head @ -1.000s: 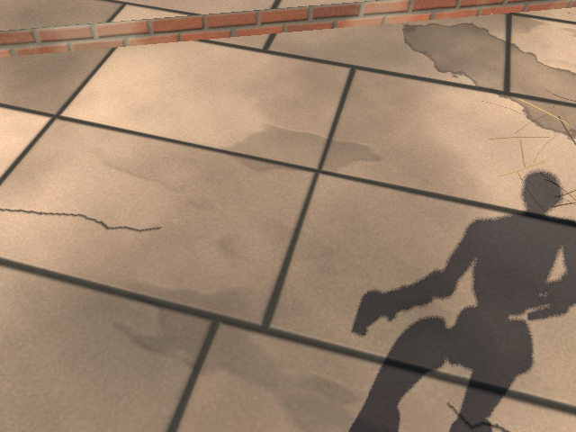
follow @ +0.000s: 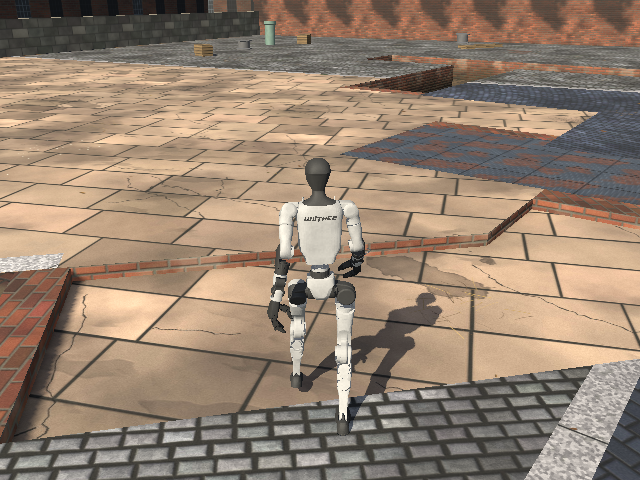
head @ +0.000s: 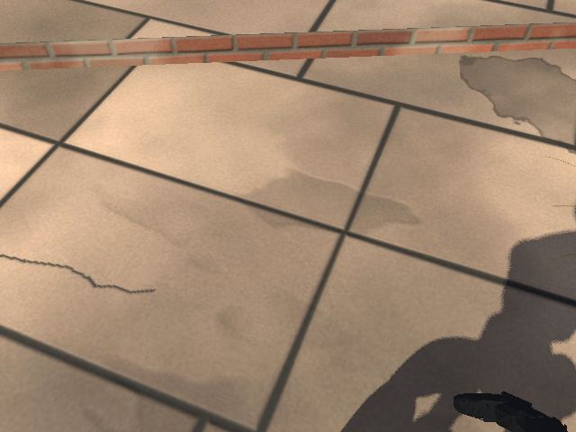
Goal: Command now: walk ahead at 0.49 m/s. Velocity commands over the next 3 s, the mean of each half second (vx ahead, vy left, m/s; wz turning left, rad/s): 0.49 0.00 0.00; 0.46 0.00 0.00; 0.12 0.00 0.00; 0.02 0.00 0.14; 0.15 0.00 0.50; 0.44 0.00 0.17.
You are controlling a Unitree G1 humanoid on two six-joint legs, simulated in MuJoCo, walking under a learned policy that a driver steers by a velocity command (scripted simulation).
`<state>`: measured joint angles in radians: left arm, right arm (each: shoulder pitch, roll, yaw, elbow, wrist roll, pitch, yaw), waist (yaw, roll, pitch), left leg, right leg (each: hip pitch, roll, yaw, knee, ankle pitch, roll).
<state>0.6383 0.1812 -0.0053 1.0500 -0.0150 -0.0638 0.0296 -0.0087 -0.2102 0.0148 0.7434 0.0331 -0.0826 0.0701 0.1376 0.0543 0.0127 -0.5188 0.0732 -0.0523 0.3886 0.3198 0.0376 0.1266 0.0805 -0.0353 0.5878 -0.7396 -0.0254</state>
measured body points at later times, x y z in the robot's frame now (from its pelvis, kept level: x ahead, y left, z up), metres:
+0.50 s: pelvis +0.31 -0.03 -0.07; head +0.33 -0.06 +0.38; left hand +0.52 +0.21 -0.14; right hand +0.30 -0.31 -0.22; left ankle +0.17 +0.12 -0.77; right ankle +0.43 -0.13 -0.79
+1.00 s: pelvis +0.57 -0.03 -0.05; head +0.60 -0.04 +0.40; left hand +0.52 +0.22 -0.19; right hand +0.79 -0.26 -0.16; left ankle +0.75 +0.08 -0.77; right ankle +0.43 -0.13 -0.79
